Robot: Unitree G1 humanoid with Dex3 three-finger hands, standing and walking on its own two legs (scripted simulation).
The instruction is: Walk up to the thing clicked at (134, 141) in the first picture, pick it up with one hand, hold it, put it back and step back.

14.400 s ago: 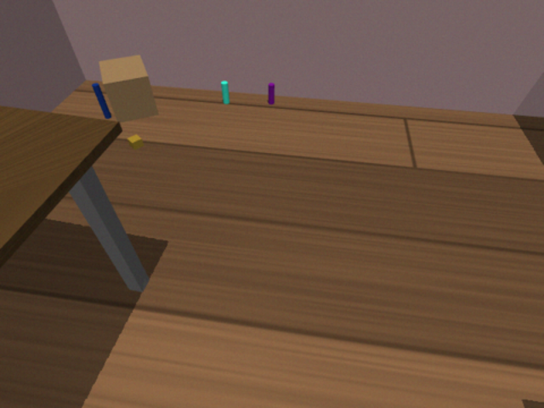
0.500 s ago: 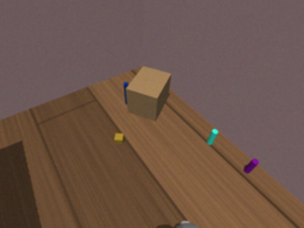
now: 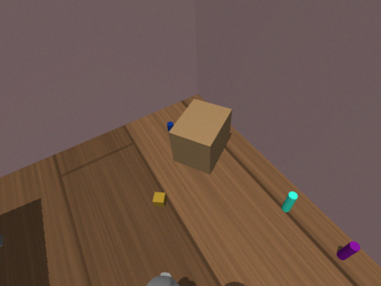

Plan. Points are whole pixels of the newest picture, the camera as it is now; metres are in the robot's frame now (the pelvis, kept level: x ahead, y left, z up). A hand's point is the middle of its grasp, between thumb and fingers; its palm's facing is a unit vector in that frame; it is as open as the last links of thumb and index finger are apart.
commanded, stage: walk up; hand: left
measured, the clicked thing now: (159, 199) +0.70 +0.27 -0.75
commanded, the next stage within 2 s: none
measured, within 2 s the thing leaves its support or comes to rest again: neither
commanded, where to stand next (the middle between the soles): +0.29 +0.04 m, yaw -1 degrees
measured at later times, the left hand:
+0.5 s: hand (82, 263) +0.21 +0.30 -0.14, palm faces -0.04 -0.92 -0.40, open 7.4 cm
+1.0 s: hand (94, 237) +0.28 +0.30 -0.16, palm faces +0.02 -0.93 -0.37, open 7.4 cm
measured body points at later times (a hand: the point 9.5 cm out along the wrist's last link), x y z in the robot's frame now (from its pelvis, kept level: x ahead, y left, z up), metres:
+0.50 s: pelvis +0.16 +0.03 -0.01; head +0.18 +0.02 +0.44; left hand +0.21 +0.35 -0.12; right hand +0.23 -0.29 -0.12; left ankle +0.16 +0.15 -0.74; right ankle +0.27 -0.11 -0.72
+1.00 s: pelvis +0.20 +0.04 -0.02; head +0.20 +0.04 +0.43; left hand +0.28 +0.35 -0.14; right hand +0.26 -0.28 -0.14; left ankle +0.20 +0.18 -0.74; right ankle +0.28 -0.10 -0.74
